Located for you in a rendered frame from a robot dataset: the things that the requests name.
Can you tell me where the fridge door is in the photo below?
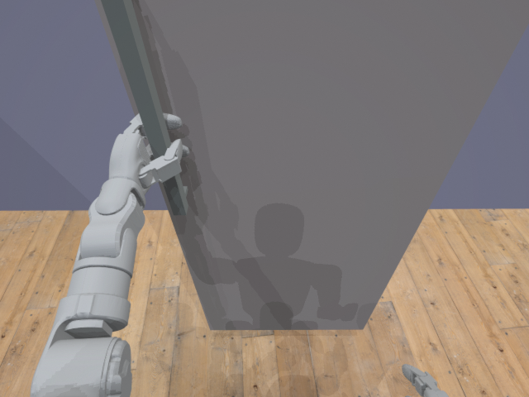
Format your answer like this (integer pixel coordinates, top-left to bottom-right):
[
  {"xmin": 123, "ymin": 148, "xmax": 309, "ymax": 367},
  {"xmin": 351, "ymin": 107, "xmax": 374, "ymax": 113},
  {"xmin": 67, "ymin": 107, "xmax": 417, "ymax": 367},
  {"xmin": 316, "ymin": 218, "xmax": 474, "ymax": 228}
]
[{"xmin": 94, "ymin": 0, "xmax": 529, "ymax": 330}]

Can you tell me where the left robot forearm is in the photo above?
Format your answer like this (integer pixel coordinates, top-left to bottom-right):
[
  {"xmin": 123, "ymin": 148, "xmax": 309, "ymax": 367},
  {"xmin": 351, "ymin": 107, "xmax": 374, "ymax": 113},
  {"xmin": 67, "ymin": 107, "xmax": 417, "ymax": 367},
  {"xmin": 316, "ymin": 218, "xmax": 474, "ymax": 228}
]
[{"xmin": 30, "ymin": 178, "xmax": 146, "ymax": 397}]

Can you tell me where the handle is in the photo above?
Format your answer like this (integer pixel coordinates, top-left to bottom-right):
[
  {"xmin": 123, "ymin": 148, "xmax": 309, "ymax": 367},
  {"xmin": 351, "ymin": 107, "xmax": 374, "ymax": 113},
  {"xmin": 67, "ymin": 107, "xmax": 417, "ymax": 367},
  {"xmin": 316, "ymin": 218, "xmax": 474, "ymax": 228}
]
[{"xmin": 101, "ymin": 0, "xmax": 188, "ymax": 215}]

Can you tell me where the robot right hand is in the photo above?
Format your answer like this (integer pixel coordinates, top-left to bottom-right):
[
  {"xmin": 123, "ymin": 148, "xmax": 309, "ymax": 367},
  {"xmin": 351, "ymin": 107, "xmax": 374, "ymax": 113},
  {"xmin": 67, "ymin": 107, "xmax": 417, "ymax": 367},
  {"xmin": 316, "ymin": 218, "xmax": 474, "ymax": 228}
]
[{"xmin": 402, "ymin": 364, "xmax": 449, "ymax": 397}]

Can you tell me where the left robot upper arm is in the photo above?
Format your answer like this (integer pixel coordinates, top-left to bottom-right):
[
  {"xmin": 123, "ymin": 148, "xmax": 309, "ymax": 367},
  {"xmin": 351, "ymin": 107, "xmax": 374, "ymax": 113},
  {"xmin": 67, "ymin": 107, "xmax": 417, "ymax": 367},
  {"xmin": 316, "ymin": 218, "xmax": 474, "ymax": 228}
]
[{"xmin": 34, "ymin": 337, "xmax": 132, "ymax": 397}]

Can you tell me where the robot left hand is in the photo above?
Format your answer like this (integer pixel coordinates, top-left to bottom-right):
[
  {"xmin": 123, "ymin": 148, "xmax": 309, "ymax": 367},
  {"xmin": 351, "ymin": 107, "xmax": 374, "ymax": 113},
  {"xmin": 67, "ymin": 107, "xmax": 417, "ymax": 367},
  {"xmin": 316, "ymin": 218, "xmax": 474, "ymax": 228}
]
[{"xmin": 109, "ymin": 113, "xmax": 190, "ymax": 195}]

